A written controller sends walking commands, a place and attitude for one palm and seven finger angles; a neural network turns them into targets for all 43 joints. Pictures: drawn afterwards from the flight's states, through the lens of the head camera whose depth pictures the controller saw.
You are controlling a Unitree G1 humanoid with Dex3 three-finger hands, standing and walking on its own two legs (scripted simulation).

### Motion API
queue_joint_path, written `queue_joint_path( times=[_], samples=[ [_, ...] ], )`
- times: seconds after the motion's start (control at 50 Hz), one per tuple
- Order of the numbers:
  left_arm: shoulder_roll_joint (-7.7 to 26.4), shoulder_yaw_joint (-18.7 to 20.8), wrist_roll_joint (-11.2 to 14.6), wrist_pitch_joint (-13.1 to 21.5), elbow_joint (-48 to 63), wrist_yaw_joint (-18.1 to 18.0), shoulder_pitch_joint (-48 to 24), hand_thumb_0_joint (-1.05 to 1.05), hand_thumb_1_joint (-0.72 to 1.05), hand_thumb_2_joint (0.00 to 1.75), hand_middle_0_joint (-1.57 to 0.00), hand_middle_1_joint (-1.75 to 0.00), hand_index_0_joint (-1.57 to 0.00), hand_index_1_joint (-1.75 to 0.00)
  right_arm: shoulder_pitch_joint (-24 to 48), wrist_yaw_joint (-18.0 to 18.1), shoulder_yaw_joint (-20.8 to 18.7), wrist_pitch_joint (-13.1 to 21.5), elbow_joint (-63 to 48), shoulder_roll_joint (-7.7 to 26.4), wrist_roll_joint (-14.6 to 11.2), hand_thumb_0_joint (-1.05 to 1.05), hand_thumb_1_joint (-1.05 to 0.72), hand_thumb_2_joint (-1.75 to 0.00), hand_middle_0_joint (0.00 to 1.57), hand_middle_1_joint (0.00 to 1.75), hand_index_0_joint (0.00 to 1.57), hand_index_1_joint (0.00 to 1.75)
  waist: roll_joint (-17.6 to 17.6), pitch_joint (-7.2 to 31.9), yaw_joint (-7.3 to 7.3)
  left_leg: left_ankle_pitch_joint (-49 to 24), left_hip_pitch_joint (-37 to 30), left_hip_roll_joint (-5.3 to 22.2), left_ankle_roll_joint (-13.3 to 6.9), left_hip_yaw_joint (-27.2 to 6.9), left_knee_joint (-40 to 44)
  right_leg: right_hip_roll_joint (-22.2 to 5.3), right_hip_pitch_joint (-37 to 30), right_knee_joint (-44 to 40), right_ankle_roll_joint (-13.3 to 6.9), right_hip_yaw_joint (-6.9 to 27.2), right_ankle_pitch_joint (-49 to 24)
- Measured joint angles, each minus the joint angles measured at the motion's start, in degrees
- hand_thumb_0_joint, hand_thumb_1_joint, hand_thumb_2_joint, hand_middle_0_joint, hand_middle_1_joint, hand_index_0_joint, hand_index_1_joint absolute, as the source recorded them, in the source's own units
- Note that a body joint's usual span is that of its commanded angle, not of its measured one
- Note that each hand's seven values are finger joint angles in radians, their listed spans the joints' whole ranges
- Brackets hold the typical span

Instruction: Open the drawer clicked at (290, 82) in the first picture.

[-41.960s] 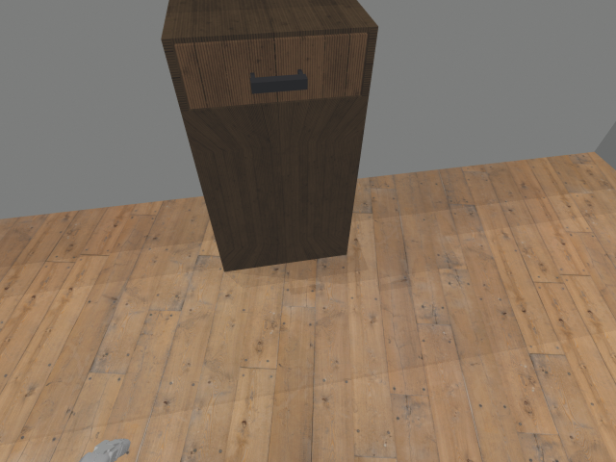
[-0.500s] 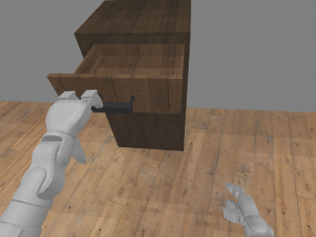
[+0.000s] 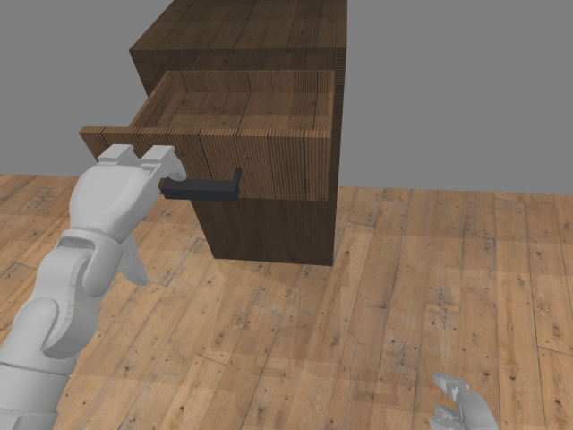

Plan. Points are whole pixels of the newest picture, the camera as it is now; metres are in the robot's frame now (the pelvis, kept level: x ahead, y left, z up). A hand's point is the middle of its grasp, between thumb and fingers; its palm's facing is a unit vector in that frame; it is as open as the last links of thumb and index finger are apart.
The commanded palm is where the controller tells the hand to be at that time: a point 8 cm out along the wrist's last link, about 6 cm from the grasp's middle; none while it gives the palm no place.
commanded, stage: move the hooked fingers above the handle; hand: left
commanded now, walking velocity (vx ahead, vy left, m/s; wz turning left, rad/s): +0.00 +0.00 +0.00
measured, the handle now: (204, 181) +0.51 +0.24 +0.03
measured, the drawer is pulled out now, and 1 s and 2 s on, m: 0.30 0.30 0.29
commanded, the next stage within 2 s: none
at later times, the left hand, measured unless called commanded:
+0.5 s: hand (153, 198) +0.36 +0.24 +0.14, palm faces +0.11 -0.01 -0.99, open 13.8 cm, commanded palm +0.33 +0.24 +0.19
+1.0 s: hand (160, 188) +0.40 +0.26 +0.11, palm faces +0.03 +0.01 -1.00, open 13.8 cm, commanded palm +0.38 +0.25 +0.17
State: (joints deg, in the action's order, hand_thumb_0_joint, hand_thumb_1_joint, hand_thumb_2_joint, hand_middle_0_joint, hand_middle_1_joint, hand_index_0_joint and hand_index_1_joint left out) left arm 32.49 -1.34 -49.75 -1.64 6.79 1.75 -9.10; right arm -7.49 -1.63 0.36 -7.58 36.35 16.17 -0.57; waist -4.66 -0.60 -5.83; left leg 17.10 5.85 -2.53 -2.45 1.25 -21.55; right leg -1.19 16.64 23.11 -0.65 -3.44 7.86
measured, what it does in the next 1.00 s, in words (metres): stands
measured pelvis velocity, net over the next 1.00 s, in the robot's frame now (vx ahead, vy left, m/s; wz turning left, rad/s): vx -0.01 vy -0.01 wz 0.00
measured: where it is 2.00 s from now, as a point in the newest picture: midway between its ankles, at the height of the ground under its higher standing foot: outside the picture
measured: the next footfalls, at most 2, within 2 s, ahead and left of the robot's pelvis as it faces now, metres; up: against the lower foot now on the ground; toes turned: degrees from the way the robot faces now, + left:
none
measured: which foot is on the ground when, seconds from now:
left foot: down 0.00-1.00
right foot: down 0.00-1.00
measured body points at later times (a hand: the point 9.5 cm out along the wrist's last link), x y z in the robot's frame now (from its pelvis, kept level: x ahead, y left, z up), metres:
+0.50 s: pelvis -0.02 -0.02 +0.00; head +0.01 -0.05 +0.45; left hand +0.34 +0.24 +0.20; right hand +0.17 -0.24 -0.12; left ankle -0.06 +0.09 -0.74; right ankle +0.05 -0.12 -0.74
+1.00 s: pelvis -0.01 -0.01 +0.00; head +0.05 -0.04 +0.44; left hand +0.40 +0.26 +0.17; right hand +0.14 -0.26 -0.14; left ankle -0.06 +0.09 -0.74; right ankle +0.05 -0.12 -0.74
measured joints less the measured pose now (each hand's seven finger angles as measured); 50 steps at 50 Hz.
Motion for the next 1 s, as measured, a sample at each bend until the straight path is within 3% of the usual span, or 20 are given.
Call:
queue_joint_path(
  times=[0.08,0.18,0.28,0.4,0.5,0.56,0.62,0.72,0.82,0.92,1.0],
  samples=[
    [-0.27,0.84,0.24,-3.31,-3.39,-0.57,-2.89,0.00,-0.49,0.30,-0.32,-1.20,-0.32,-1.21,1.08,-0.16,0.31,-0.43,0.28,-0.36,-0.78,0.01,-0.91,-0.90,0.20,0.30,0.20,0.30,-0.39,0.18,-0.29,-0.53,0.37,-0.23,0.03,-0.19,0.10,-0.27,0.31,-0.02,-0.05,-0.16,-0.39],
    [-1.47,-1.69,-0.43,-6.56,-6.42,2.68,-4.57,0.00,-0.49,0.30,-0.31,-1.20,-0.31,-1.21,2.31,0.22,1.03,-0.90,-0.62,-0.70,-1.23,0.01,-0.90,-0.90,0.20,0.30,0.20,0.30,-0.71,0.34,0.02,-0.87,0.78,-0.45,0.00,-0.54,-0.25,-0.57,0.52,0.22,-0.09,-0.49,-0.62],
    [-2.13,-5.35,-1.81,-2.42,-9.63,4.15,-6.39,0.00,-0.49,0.30,-0.32,-1.20,-0.31,-1.21,2.83,1.41,1.70,-0.09,-1.18,-1.30,-0.86,0.01,-0.90,-0.90,0.20,0.30,0.20,0.30,0.21,-0.19,0.59,-0.95,0.96,-0.37,0.22,-0.81,-0.74,-0.56,0.56,0.57,-0.38,-0.78,-0.68],
    [-1.62,-4.83,-2.37,3.34,-15.63,-0.07,-11.18,0.00,-0.49,0.30,-0.32,-1.20,-0.32,-1.21,1.83,2.50,1.37,0.77,-0.34,-1.66,-0.72,0.01,-0.90,-0.90,0.20,0.30,0.20,0.30,1.00,-0.26,1.09,-1.06,1.44,0.05,0.70,-0.68,-0.80,-0.12,1.04,0.43,-0.85,-0.73,-0.94],
    [-0.33,-1.49,-2.66,1.11,-22.43,-2.03,-15.50,0.00,-0.49,0.30,-0.32,-1.20,-0.32,-1.21,0.44,2.58,0.89,-0.12,0.49,-1.10,-1.17,0.01,-0.90,-0.90,0.20,0.30,0.20,0.30,1.04,0.09,1.91,-1.31,2.74,0.31,0.96,-0.32,-0.65,0.20,2.50,0.33,-1.11,-0.43,-1.28],
    [0.08,-1.31,-2.77,-1.09,-25.26,-0.71,-16.93,0.00,-0.49,0.30,-0.32,-1.20,-0.31,-1.21,-0.71,2.63,0.44,-0.79,0.57,-0.24,-1.54,0.01,-0.90,-0.90,0.20,0.30,0.20,0.30,0.77,0.16,2.43,-1.34,3.68,0.33,0.96,-0.39,-0.81,0.20,3.36,0.39,-1.16,-0.50,-1.33],
    [-0.06,-2.09,-2.63,-0.87,-25.95,1.47,-16.60,0.00,-0.49,0.30,-0.31,-1.20,-0.31,-1.21,-1.87,2.89,-0.16,-1.11,0.37,0.55,-1.63,0.01,-0.90,-0.90,0.20,0.30,0.20,0.30,0.53,0.23,2.93,-1.06,4.47,0.37,0.90,-0.45,-1.31,0.22,4.06,0.72,-1.13,-0.57,-1.12],
    [-1.30,-3.42,-2.11,5.00,-25.26,2.04,-15.48,0.00,-0.49,0.30,-0.32,-1.20,-0.31,-1.20,-3.02,3.77,-1.10,-0.46,0.34,0.94,-1.38,0.01,-0.90,-0.90,0.20,0.30,0.20,0.30,0.86,0.21,3.52,-0.33,5.22,0.46,0.83,-0.42,-2.23,0.30,4.83,1.58,-1.10,-0.55,-0.47],
    [-1.40,-1.59,-2.64,9.30,-27.54,-3.20,-16.83,0.00,-0.49,0.30,-0.32,-1.20,-0.32,-1.21,-2.79,4.20,-1.48,0.28,0.74,0.32,-1.18,0.01,-0.91,-0.90,0.20,0.30,0.20,0.30,1.54,0.61,3.69,0.12,6.07,0.63,0.91,0.29,-2.67,0.57,6.06,2.24,-1.13,0.12,-0.20],
    [-0.20,0.41,-4.27,5.40,-33.33,-7.00,-20.84,0.00,-0.49,0.30,-0.32,-1.20,-0.32,-1.21,-2.05,3.77,-1.22,0.04,1.25,-0.17,-1.38,0.01,-0.91,-0.90,0.20,0.30,0.20,0.30,1.63,1.17,3.58,0.07,7.40,0.60,0.87,0.77,-2.68,0.63,7.56,2.32,-1.06,0.61,-0.39],
    [0.12,-1.18,-4.51,1.11,-37.28,-4.84,-23.11,0.00,-0.49,0.30,-0.31,-1.20,-0.31,-1.21,-2.21,3.71,-1.02,-0.63,1.15,-0.05,-1.92,0.01,-0.90,-0.90,0.20,0.30,0.20,0.30,1.05,1.82,3.70,0.06,8.13,0.37,0.59,0.29,-2.68,0.31,7.97,2.09,-0.79,0.19,-0.32]
  ],
)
